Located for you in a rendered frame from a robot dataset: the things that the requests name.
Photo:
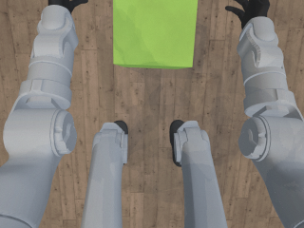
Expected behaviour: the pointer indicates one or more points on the left robot upper arm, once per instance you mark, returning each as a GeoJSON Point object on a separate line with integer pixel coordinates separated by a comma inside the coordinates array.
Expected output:
{"type": "Point", "coordinates": [36, 140]}

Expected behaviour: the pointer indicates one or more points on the left robot foot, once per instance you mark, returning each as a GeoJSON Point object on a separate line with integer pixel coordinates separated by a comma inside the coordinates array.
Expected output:
{"type": "Point", "coordinates": [123, 126]}

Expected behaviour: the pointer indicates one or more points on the carton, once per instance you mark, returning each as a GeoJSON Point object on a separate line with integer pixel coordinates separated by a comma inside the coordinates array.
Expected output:
{"type": "Point", "coordinates": [154, 33]}

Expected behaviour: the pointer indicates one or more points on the right robot forearm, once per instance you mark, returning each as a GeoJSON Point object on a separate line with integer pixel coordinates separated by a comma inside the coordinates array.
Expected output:
{"type": "Point", "coordinates": [263, 72]}

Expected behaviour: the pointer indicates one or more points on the left robot hand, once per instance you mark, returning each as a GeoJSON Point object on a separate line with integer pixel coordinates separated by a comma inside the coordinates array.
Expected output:
{"type": "Point", "coordinates": [68, 4]}

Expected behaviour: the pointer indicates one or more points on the right robot hand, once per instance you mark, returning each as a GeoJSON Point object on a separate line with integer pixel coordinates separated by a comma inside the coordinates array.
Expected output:
{"type": "Point", "coordinates": [252, 9]}

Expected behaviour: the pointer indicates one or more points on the right robot thigh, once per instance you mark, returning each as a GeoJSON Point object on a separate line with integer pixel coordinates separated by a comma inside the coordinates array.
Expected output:
{"type": "Point", "coordinates": [203, 207]}

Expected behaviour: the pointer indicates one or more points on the right robot upper arm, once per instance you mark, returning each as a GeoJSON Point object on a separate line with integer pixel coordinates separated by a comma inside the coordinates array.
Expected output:
{"type": "Point", "coordinates": [276, 147]}

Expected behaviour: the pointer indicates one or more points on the left robot forearm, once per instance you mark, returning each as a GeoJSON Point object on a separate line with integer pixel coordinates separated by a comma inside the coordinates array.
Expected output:
{"type": "Point", "coordinates": [51, 63]}

